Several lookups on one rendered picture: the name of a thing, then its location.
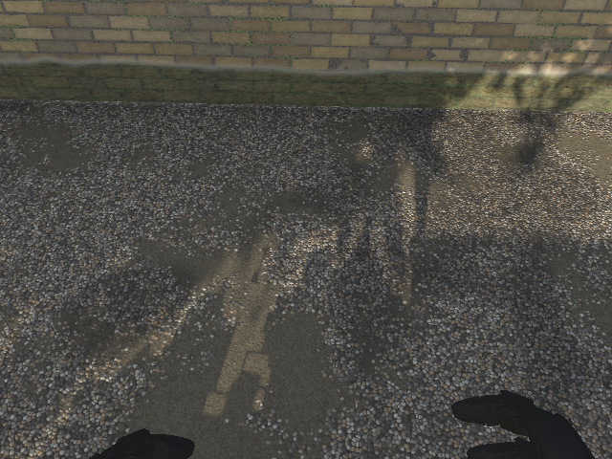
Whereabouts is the right robot hand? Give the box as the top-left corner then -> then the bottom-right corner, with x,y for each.
451,390 -> 595,459

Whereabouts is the left robot hand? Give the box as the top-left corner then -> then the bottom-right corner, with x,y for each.
89,428 -> 195,459

